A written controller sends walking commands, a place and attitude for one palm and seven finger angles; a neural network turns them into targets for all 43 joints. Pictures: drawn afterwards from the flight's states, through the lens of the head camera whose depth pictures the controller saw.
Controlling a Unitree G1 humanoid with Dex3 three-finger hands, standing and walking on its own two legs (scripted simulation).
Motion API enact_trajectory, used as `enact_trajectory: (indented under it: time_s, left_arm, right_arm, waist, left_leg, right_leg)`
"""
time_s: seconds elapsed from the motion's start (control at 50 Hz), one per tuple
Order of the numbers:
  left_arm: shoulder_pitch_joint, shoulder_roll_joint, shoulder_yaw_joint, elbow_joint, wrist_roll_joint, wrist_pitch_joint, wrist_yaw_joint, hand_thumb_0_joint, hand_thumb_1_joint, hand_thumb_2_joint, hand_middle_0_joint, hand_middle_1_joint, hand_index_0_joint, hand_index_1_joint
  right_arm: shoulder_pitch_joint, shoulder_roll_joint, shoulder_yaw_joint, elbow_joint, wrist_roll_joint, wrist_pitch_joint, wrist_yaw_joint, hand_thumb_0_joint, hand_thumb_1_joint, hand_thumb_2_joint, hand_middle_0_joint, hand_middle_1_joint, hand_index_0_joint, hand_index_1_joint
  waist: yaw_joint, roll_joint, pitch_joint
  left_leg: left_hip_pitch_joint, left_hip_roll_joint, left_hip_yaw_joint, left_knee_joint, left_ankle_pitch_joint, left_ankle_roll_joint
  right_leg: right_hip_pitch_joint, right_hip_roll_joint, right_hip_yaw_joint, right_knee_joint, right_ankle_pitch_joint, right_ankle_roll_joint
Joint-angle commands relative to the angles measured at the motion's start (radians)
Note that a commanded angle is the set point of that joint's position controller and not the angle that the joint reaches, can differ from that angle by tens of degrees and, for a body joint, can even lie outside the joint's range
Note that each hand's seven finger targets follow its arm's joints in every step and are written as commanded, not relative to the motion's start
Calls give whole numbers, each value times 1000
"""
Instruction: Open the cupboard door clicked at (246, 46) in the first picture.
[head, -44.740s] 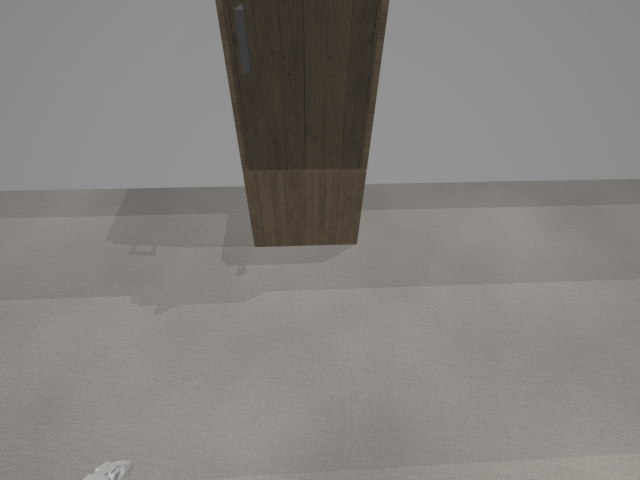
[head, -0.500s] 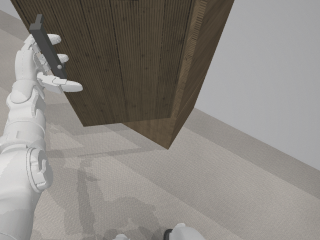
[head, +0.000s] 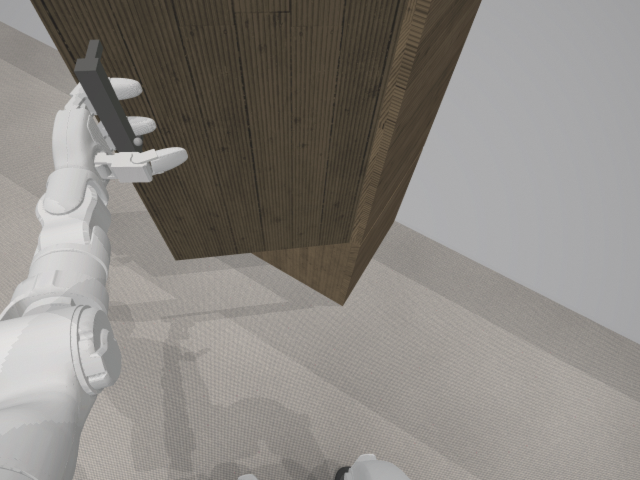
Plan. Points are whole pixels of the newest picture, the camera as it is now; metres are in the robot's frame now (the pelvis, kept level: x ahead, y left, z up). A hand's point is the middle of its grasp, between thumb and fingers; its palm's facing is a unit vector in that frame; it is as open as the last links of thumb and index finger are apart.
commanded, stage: close the thumb around the handle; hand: left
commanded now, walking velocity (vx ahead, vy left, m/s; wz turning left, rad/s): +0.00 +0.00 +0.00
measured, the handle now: (117, 110) +0.55 +0.22 +0.12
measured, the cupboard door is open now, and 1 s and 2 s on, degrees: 40 57 82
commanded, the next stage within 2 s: pull the door open along its arc in 0.40 s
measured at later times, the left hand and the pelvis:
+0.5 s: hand (137, 144) +0.50 +0.19 +0.11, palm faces +0.10 -1.00 +0.00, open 5.6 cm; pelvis +0.00 -0.01 +0.00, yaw +0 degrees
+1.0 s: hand (153, 208) +0.40 +0.16 +0.11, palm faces +0.13 -0.99 +0.09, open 5.9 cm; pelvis +0.01 -0.01 +0.01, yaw -1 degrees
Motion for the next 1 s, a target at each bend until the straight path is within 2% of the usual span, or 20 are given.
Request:
enact_trajectory:
  time_s: [0.0, 0.04, 0.06, 0.08, 0.12, 0.16, 0.18, 0.24, 0.3, 0.36, 0.52, 0.56, 0.62, 0.7, 0.76, 0.88, 0.9, 0.92, 0.94, 0.98]
  left_arm:
    - [-481, 203, 4, -287, -18, -100, 16, 0, 396, 684, -364, -1296, -364, -1296]
    - [-476, 208, 8, -289, -22, -106, 18, 0, 508, 732, -372, -1308, -372, -1308]
    - [-461, 201, 9, -283, -23, -102, 18, 0, 564, 756, -376, -1314, -376, -1314]
    - [-456, 173, -14, -260, -22, -94, 18, 0, 620, 780, -380, -1320, -380, -1320]
    - [-477, 215, 8, -280, -16, -93, 18, 0, 732, 828, -388, -1332, -388, -1332]
    - [-469, 192, -4, -296, -16, -94, 19, 0, 844, 876, -396, -1344, -396, -1344]
    - [-453, 196, 1, -286, -17, -92, 19, 0, 900, 900, -400, -1350, -400, -1350]
    - [-465, 193, -5, -238, -22, -82, 18, 0, 900, 900, -400, -1350, -400, -1350]
    - [-473, 242, 25, -235, -15, -83, 14, 0, 900, 900, -400, -1350, -400, -1350]
    - [-464, 241, 22, -259, -18, -93, 3, 0, 900, 900, -400, -1350, -400, -1350]
    - [-445, 264, 34, -259, -26, -93, -12, 0, 900, 900, -400, -1350, -400, -1350]
    - [-404, 257, 43, -288, -35, -102, -15, 0, 900, 900, -400, -1350, -400, -1350]
    - [-302, 221, 30, -304, -52, -92, -24, 0, 900, 900, -400, -1350, -400, -1350]
    - [-160, 192, 27, -407, -74, -77, -29, 0, 900, 900, -400, -1350, -400, -1350]
    - [-16, 142, 14, -501, -99, -51, -27, 0, 900, 900, -400, -1350, -400, -1350]
    - [302, 40, -23, -749, -135, 13, -6, 0, 900, 900, -400, -1350, -400, -1350]
    - [298, 38, 87, -820, -179, 36, 108, 0, 900, 900, -400, -1350, -400, -1350]
    - [331, -36, 48, -867, -172, 60, 190, 0, 900, 900, -400, -1350, -400, -1350]
    - [381, -71, 31, -905, -163, 72, 246, 0, 900, 900, -400, -1350, -400, -1350]
    - [496, -113, -9, -993, -110, 90, 317, 0, 900, 900, -400, -1350, -400, -1350]
  right_arm:
    - [150, -169, -73, -42, -4, -20, -2, 0, -900, -900, 200, 300, 200, 300]
    - [155, -172, -76, -38, -5, -19, -2, 0, -900, -900, 200, 300, 200, 300]
    - [146, -170, -77, -36, -2, -18, -1, 0, -900, -900, 200, 300, 200, 300]
    - [145, -169, -74, -34, -3, -18, 1, 0, -900, -900, 200, 300, 200, 300]
    - [143, -174, -77, -31, -2, -17, -1, 0, -900, -900, 200, 300, 200, 300]
    - [140, -169, -76, -34, -2, -18, -1, 0, -900, -900, 200, 300, 200, 300]
    - [140, -169, -78, -30, -2, -17, -1, 0, -900, -900, 200, 300, 200, 300]
    - [136, -172, -71, -30, -1, -17, -5, 0, -900, -900, 200, 300, 200, 300]
    - [131, -175, -70, -33, 0, -20, -9, 0, -900, -900, 200, 300, 200, 300]
    - [134, -169, -70, -34, 0, -23, -9, 0, -900, -900, 200, 300, 200, 300]
    - [123, -175, -69, -49, 5, -23, -15, 0, -900, -900, 200, 300, 200, 300]
    - [118, -171, -70, -55, 5, -24, -12, 0, -900, -900, 200, 300, 200, 300]
    - [101, -167, -71, -73, 10, -23, -9, 0, -900, -900, 200, 300, 200, 300]
    - [67, -163, -76, -105, 19, -22, -6, 0, -900, -900, 200, 300, 200, 300]
    - [37, -154, -79, -131, 29, -25, -2, 0, -900, -900, 200, 300, 200, 300]
    - [-52, -131, -77, -182, 44, -44, 4, 0, -900, -900, 200, 300, 200, 300]
    - [-94, -108, -75, -191, 44, -52, 6, 0, -900, -900, 200, 300, 200, 300]
    - [-124, -99, -72, -193, 39, -63, 12, 0, -900, -900, 200, 300, 200, 300]
    - [-141, -96, -72, -192, 42, -72, 16, 0, -900, -900, 200, 300, 200, 300]
    - [-157, -90, -70, -193, 32, -81, 24, 0, -900, -900, 200, 300, 200, 300]
  waist:
    - [2, 108, -461]
    - [1, 89, -468]
    - [8, 120, -463]
    - [1, 88, -440]
    - [4, 86, -439]
    - [7, 119, -463]
    - [7, 87, -456]
    - [-9, 41, -378]
    - [-1, 55, -399]
    - [4, 93, -446]
    - [7, 57, -425]
    - [27, 94, -468]
    - [45, 51, -447]
    - [79, 66, -451]
    - [102, 18, -425]
    - [151, 14, -347]
    - [215, -19, -321]
    - [205, -7, -294]
    - [200, -45, -261]
    - [202, -21, -256]
  left_leg:
    - [328, 7, -114, -58, 599, -38]
    - [336, 10, -121, -55, 624, -39]
    - [337, 10, -115, -54, 627, -42]
    - [320, 9, -116, -60, 599, -39]
    - [303, 5, -113, -65, 567, -35]
    - [333, 6, -112, -60, 614, -37]
    - [323, 6, -112, -60, 601, -36]
    - [249, -3, -100, -74, 495, -21]
    - [220, -12, -90, -80, 443, -16]
    - [261, -10, -92, -67, 514, -20]
    - [212, -14, -81, -80, 442, -11]
    - [248, -15, -79, -77, 488, -15]
    - [222, -14, -67, -84, 474, -13]
    - [232, -15, -53, -103, 493, -11]
    - [233, -12, -47, -122, 525, -7]
    - [253, -13, -27, -165, 529, -9]
    - [213, -22, -31, -179, 479, -21]
    - [220, -26, -24, -195, 437, -26]
    - [221, -22, -34, -205, 411, -28]
    - [245, -19, -30, -217, 444, -32]
  right_leg:
    - [184, 31, 36, -23, 400, -1]
    - [188, 33, 32, -20, 404, -1]
    - [181, 32, 36, -23, 405, 0]
    - [180, 33, 31, -25, 394, 1]
    - [198, 32, 36, -27, 392, -1]
    - [199, 31, 36, -25, 416, -2]
    - [200, 32, 34, -28, 412, 0]
    - [217, 30, 39, -40, 391, -1]
    - [247, 25, 49, -40, 389, -2]
    - [250, 24, 50, -32, 430, -2]
    - [284, 25, 57, -41, 416, -1]
    - [299, 24, 56, -35, 442, -3]
    - [329, 26, 55, -42, 450, -3]
    - [376, 24, 56, -47, 478, -6]
    - [418, 22, 51, -57, 514, -7]
    - [468, 10, 46, -82, 532, -7]
    - [468, 12, 32, -98, 478, -7]
    - [469, 10, 31, -112, 444, -4]
    - [459, 11, 24, -124, 394, -2]
    - [471, 5, 25, -113, 415, -5]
